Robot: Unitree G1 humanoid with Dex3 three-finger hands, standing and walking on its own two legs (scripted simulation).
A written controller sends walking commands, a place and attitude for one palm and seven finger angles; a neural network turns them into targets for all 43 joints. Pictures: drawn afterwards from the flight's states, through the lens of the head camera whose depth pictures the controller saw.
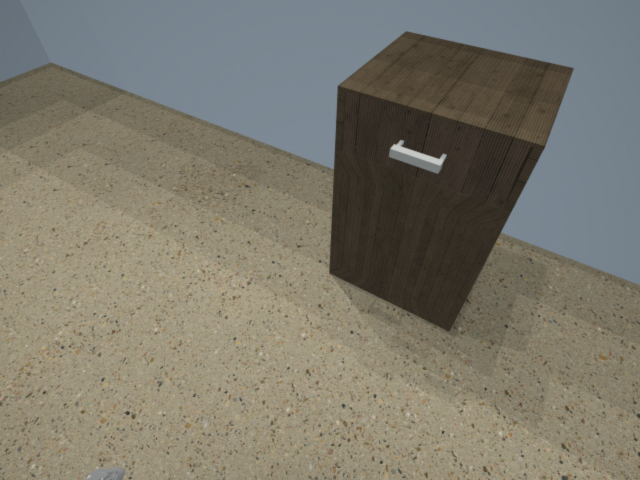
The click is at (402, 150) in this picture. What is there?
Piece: drawer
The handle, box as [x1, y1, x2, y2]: [389, 140, 446, 173]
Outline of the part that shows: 390,148 389,156 437,173 446,155 442,154 438,159 404,148 401,146 403,143 402,140 400,140 396,145 394,144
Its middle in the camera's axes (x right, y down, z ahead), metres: +0.24 -0.21 +0.95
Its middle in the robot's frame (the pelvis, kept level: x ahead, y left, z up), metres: +0.86 -0.20 -0.08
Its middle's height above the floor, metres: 0.69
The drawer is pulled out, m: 0.00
